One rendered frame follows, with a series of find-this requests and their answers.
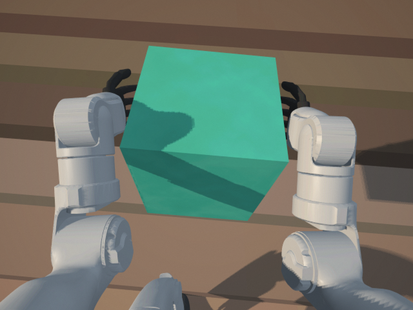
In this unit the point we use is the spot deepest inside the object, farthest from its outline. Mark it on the left robot thigh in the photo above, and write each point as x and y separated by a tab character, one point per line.
159	294

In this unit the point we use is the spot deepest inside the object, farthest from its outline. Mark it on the carton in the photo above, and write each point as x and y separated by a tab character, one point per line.
205	135

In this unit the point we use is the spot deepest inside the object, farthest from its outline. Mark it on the right robot forearm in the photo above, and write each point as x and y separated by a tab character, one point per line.
326	152

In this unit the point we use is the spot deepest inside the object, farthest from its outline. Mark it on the robot right hand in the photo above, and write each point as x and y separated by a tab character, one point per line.
298	102

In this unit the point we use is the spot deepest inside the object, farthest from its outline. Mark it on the left robot upper arm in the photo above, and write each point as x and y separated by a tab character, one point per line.
87	253

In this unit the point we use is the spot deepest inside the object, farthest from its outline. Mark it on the left robot forearm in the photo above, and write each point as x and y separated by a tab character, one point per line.
84	134

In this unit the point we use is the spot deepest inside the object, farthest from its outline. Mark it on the robot left hand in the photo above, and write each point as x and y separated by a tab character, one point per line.
113	82

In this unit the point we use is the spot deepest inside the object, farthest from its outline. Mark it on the right robot upper arm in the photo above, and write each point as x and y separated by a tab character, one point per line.
326	268

